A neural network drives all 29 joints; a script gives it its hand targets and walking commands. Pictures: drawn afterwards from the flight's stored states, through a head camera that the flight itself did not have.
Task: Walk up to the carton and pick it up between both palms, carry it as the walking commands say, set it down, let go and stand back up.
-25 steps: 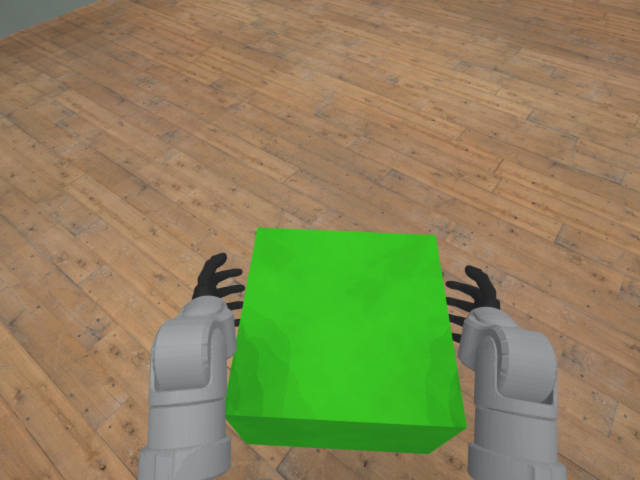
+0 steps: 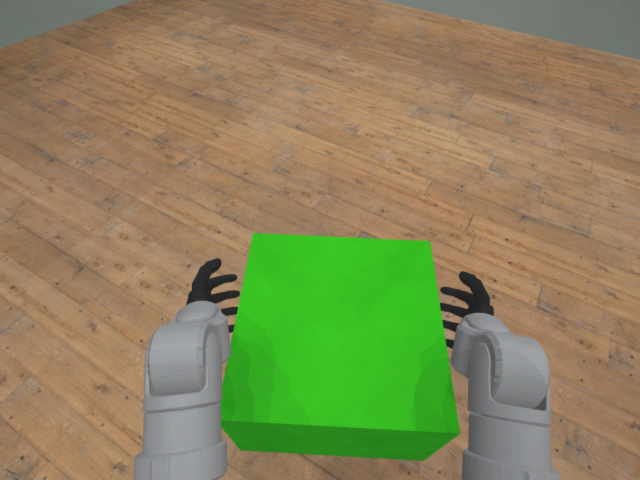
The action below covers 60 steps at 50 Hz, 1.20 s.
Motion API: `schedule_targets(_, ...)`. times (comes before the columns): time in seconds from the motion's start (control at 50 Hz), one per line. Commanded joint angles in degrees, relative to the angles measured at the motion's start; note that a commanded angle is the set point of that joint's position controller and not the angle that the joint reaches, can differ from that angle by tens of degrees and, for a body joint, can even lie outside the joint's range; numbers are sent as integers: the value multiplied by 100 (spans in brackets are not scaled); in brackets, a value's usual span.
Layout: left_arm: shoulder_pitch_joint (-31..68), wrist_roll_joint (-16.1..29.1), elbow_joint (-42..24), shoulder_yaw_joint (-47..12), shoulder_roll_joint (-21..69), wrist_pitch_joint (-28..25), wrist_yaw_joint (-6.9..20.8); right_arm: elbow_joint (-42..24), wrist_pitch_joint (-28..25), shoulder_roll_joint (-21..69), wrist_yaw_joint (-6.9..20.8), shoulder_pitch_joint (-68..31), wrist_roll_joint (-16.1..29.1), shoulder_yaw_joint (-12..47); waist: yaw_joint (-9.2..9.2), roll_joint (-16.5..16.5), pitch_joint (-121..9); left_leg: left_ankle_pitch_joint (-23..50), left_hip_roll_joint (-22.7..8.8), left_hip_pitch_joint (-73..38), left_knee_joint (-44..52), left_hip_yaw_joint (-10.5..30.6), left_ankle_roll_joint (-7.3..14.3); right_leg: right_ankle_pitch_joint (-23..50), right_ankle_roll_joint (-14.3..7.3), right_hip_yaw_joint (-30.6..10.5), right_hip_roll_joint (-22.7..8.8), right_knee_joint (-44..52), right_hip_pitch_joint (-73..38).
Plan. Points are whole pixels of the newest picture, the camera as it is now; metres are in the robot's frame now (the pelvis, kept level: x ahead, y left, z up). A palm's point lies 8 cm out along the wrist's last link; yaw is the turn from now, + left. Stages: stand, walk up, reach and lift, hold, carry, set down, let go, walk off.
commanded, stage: carry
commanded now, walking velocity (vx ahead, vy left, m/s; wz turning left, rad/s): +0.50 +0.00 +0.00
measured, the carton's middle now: (336, 344) +0.30 -0.01 -0.02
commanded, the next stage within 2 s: none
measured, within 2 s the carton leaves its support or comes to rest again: neither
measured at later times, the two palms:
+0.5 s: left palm (249, 170) +0.56 +0.14 +0.07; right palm (438, 173) +0.58 -0.18 +0.06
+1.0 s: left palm (248, 78) +0.84 +0.17 +0.08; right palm (401, 82) +0.83 -0.14 +0.09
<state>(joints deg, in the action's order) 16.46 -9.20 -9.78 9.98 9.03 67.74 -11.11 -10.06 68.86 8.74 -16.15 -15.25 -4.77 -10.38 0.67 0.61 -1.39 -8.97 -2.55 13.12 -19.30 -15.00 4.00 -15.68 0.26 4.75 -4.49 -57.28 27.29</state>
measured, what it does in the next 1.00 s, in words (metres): walks ahead: right foot, then left foot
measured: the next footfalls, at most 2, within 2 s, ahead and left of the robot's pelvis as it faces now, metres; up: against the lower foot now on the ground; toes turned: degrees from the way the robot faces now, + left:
right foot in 0.28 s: +0.33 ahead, -0.13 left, +0.00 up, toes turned -10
left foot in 0.72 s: +0.57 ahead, +0.10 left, +0.00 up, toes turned +15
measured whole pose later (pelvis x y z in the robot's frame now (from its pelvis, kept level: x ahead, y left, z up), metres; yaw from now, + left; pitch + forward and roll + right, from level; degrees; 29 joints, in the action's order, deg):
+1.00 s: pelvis +0.55 +0.02 +0.01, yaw +0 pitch +2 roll -2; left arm 16.4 -9.8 -12.9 8.6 9.0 67.8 -11.0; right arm -12.9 68.3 8.8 -14.7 -15.5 -5.0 -11.1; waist 0.0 0.5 -0.2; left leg -9.2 -3.0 7.0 -14.3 -14.4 3.0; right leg -11.0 1.1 6.3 -5.6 -46.8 31.2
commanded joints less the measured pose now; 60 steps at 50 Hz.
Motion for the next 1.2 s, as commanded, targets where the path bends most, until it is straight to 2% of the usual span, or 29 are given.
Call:
schedule_targets(0.0,2900,2677,-282,-4176,5794,-31,2159,-511,-82,5616,2880,-3336,2557,4082,-11,-682,-2104,670,-1469,-2041,977,1396,318,199,47,17,-121,700,684)
schedule_targets(0.06,2690,2629,-356,-4248,5702,17,2112,-378,9,5536,2876,-3078,2432,3977,-21,-904,-1847,1547,-1269,-2219,772,918,235,539,34,253,-84,1385,747)
schedule_targets(0.16,2668,2631,-277,-4274,5619,149,2191,-418,99,5341,2885,-2994,2302,4016,49,-1135,-1402,1684,-1166,-2020,576,627,119,671,-11,754,204,2401,223)
schedule_targets(0.22,2670,2695,-279,-4278,5632,208,2239,-374,155,5283,2838,-2931,2274,4092,-35,-847,-1593,2135,-1047,-1640,-589,169,-189,733,-42,1102,379,3279,-1130)
schedule_targets(0.24,2696,2705,-322,-4343,5664,201,2254,-309,189,5263,2852,-2853,2225,4091,-149,-420,-1858,2268,-756,-673,-1897,9,-398,722,-190,751,213,3533,-2590)
schedule_targets(0.26,2329,2636,-147,-4194,5637,227,2257,-526,215,5287,2854,-3264,2374,4132,-315,555,-2029,879,-466,457,-3451,-32,-587,923,-516,-1070,-910,3809,-3382)
schedule_targets(0.28,2293,2539,307,-3997,5506,242,2249,62,261,5263,2828,-2790,2152,4048,-264,1389,-2174,-1754,353,2285,-4368,648,-568,1978,-1088,-3014,-1927,4151,-4566)
schedule_targets(0.3,2365,2608,248,-3981,5489,200,2296,-183,184,5268,2818,-3035,2208,4073,-257,1358,-2481,-1922,99,2645,-5055,1427,-360,1700,-1423,-2944,-2164,4048,-4587)
schedule_targets(0.32,2525,2663,92,-3901,5655,136,2313,-476,133,5478,2801,-3481,2388,4193,-252,1234,-2426,-1757,-125,2792,-5175,1553,-324,1796,-1369,-2479,-2018,4014,-4309)
schedule_targets(0.34,2737,2658,-51,-3915,5818,93,2291,-739,50,5582,2807,-3911,2504,4287,-228,582,-2152,-1474,-285,2611,-4941,1586,-330,1162,-1208,-2175,-1828,4219,-3639)
schedule_targets(0.38,2835,2635,-83,-3883,6032,11,2281,-860,-36,5693,2775,-3906,2528,4304,-223,705,-2131,-912,-505,2493,-4294,1397,-394,838,-1040,-1423,-1648,4454,-3472)
schedule_targets(0.42,3148,2755,-510,-4103,6036,-79,2258,-689,-62,5815,2764,-3559,2407,4228,-248,507,-2249,-717,-479,2252,-3549,1246,-476,1051,-995,-859,-1436,4501,-3406)
schedule_targets(0.48,2766,2788,-393,-4068,5882,-63,2339,-864,-95,5697,2669,-3313,2275,4286,-240,822,-1985,-162,-345,2390,-2841,886,-484,2367,-891,-370,-1156,4454,-3691)
schedule_targets(0.52,2756,2817,-704,-4203,5737,-55,2323,-778,-80,5750,2664,-3029,2244,4214,-255,418,-1938,25,-252,2038,-1935,702,-421,2597,-895,-127,-1016,4377,-3610)
schedule_targets(0.56,2346,2715,-639,-4135,5529,-6,2348,-789,-62,5607,2654,-2809,2162,4225,-242,708,-1803,438,-154,1933,-1386,533,-393,3181,-803,128,-950,4283,-3799)
schedule_targets(0.6,2289,2670,-633,-4153,5522,18,2329,-891,-8,5610,2664,-2907,2238,4268,-263,881,-1688,749,-64,1558,-843,303,-393,3117,-726,345,-898,4187,-3668)
schedule_targets(0.66,2238,2629,-438,-4246,5520,113,2346,-914,30,5453,2704,-2958,2252,4274,-131,531,-1987,732,201,-123,-273,-130,-292,3576,-452,760,-649,3017,-3177)
schedule_targets(0.68,2341,2630,-520,-4334,5536,105,2349,-803,63,5391,2758,-2883,2206,4206,-65,280,-2156,348,53,-1246,-349,66,-223,2847,-252,738,-531,2441,-2346)
schedule_targets(0.7,2553,2666,-655,-4343,5497,130,2353,-511,89,5409,2762,-2664,2192,4095,76,-354,-2648,149,-1261,-2341,-206,1703,-49,1092,-2,843,-214,979,-1401)
schedule_targets(0.72,2646,2650,-546,-4315,5381,229,2339,-210,113,5319,2772,-2497,2152,4021,54,-1469,-2747,-451,-2329,-3268,410,3891,661,-1328,126,366,519,-132,394)
schedule_targets(0.74,2474,2602,-227,-4226,5412,254,2339,-340,83,5256,2772,-2683,2264,4066,16,-1200,-2562,-258,-2332,-3068,555,3877,798,-1200,16,-405,309,-839,879)
schedule_targets(0.82,3131,2873,-488,-4387,5809,78,2288,-625,-75,5732,2809,-3167,2401,4102,7,-674,-2238,941,-1728,-2375,787,2098,208,-48,35,-382,-238,-366,874)
schedule_targets(0.86,2848,2747,-442,-4310,5789,-14,2212,-666,-98,5732,2827,-3205,2434,4116,-14,-541,-2222,887,-1603,-2178,877,1791,280,67,87,-154,-153,-9,715)
schedule_targets(0.9,2770,2674,-418,-4351,5772,-13,2165,-605,-74,5543,2862,-3145,2427,4045,-44,-766,-2048,820,-1472,-1993,1012,1246,220,292,110,42,-203,472,586)
schedule_targets(1.02,2728,2641,-418,-4339,5647,156,2135,-276,121,5497,2896,-2814,2348,3975,35,-837,-1481,624,-1385,-1929,1033,914,195,817,52,444,-83,1814,532)
schedule_targets(1.12,2789,2684,-227,-4303,5684,230,2244,-475,133,5273,2850,-3070,2235,3995,90,-1231,-1115,1475,-1258,-1853,417,631,5,649,48,828,145,2633,59)
schedule_targets(1.14,3026,2721,-495,-4308,5555,216,2245,-201,188,5424,2841,-2958,2233,4030,7,-861,-1241,1260,-1301,-1737,-6,443,-163,745,26,907,135,3081,-551)
schedule_targets(1.16,2830,2716,-268,-4334,5597,251,2277,-313,175,5280,2844,-2930,2204,4036,-31,-620,-1526,1849,-982,-1353,-833,159,-334,696,-42,1119,357,3394,-1510)
schedule_targets(1.18,2643,2703,-165,-4271,5664,257,2274,-305,208,5374,2825,-3278,2272,4063,-230,-221,-1925,1502,-771,-54,-2277,36,-536,653,-264,165,-203,3458,-3090)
